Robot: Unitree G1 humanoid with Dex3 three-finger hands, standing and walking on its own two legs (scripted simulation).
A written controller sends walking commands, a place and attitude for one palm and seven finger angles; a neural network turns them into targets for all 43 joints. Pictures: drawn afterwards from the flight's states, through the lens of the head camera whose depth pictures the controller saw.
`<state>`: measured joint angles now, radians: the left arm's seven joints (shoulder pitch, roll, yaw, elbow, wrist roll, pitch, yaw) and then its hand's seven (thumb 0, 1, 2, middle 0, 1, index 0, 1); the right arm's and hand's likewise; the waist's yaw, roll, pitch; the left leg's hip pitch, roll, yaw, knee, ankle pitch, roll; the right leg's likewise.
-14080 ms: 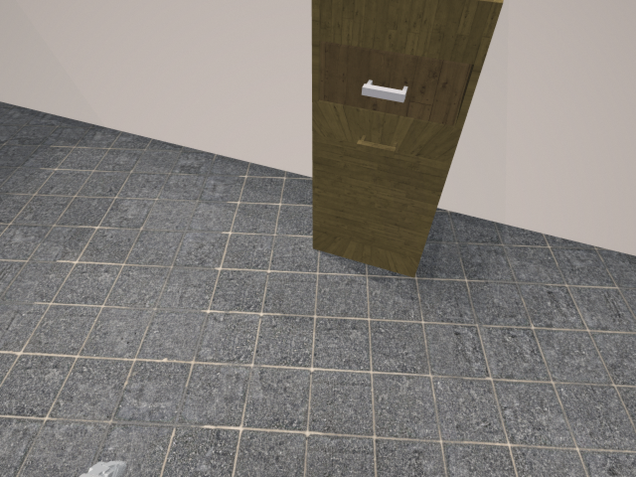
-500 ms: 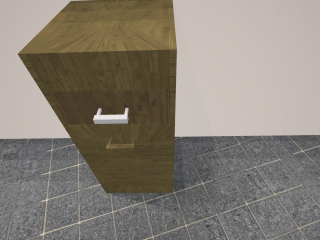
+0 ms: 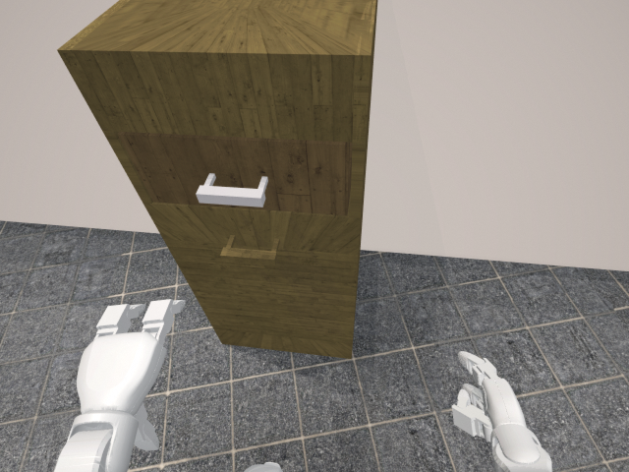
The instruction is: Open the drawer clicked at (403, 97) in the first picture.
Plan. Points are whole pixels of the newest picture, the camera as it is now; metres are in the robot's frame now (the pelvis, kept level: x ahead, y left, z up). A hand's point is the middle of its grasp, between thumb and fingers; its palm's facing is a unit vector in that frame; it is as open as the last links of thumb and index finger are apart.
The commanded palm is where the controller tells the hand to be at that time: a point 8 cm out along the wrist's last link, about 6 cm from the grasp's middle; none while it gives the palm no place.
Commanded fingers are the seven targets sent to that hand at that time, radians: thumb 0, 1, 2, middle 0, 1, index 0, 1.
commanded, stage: raise the hand with hooked fingers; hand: left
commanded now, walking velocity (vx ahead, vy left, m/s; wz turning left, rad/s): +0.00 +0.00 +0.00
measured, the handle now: (234, 188) +0.53 +0.23 +0.03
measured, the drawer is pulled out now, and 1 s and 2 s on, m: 0.00 0.00 0.00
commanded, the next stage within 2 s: move the hooked fingers above the handle in 1.26 s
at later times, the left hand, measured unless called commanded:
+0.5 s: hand (138, 283) +0.29 +0.27 +0.08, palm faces +0.09 -0.10 -0.99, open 14.3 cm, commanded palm +0.27 +0.27 +0.15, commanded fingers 0.00 -0.50 0.30 -0.29 -1.17 -0.29 -1.17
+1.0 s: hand (116, 223) +0.33 +0.29 +0.15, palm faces +0.05 -0.07 -1.00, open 13.9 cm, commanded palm +0.30 +0.29 +0.20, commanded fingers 0.00 -0.50 0.30 -0.30 -1.20 -0.30 -1.20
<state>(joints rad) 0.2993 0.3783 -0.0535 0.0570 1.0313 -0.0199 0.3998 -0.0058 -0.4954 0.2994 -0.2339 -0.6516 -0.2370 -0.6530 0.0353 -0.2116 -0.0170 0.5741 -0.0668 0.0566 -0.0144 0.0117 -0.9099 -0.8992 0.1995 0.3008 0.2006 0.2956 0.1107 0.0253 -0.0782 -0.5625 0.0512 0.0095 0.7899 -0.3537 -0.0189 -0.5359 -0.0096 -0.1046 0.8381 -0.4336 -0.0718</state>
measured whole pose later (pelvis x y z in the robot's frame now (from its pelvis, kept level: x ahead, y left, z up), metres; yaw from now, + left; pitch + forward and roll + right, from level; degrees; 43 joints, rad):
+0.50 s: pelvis +0.02 +0.04 +0.02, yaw -2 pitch +4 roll +1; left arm 0.14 0.41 -0.06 -0.04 0.97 0.08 0.24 0.00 -0.49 0.30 -0.29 -1.03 -0.30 -1.03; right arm 0.13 -0.26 -0.04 0.64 -0.02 0.10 -0.03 0.02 -0.91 -0.90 0.20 0.30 0.20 0.30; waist 0.07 0.06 -0.04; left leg -0.36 0.01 0.07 0.60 -0.31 0.01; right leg -0.35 -0.04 -0.05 0.64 -0.36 0.00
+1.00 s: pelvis +0.02 +0.05 +0.04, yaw -1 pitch +0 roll +0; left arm -0.13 0.51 -0.04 0.03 0.89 0.06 -0.02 0.00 -0.49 0.30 -0.32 -1.20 -0.32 -1.20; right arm 0.12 -0.25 0.01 0.63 0.01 0.14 -0.01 0.01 -0.91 -0.90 0.20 0.30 0.20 0.30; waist 0.08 0.09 0.00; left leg -0.23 0.00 0.05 0.44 -0.22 0.02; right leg -0.20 -0.04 -0.06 0.46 -0.26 0.01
